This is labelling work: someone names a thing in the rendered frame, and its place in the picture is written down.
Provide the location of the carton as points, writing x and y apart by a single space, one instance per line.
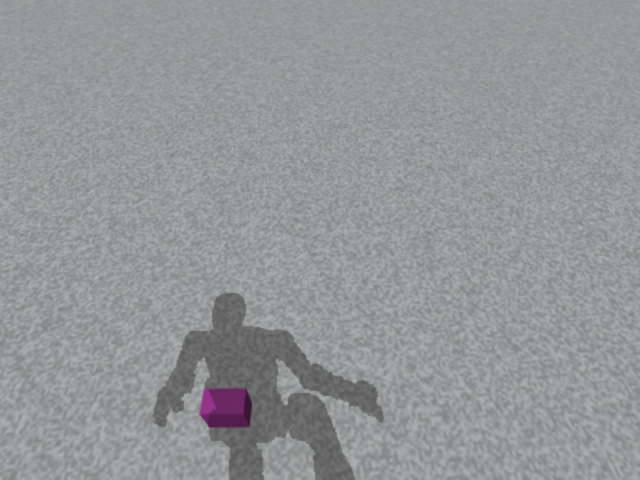
226 407

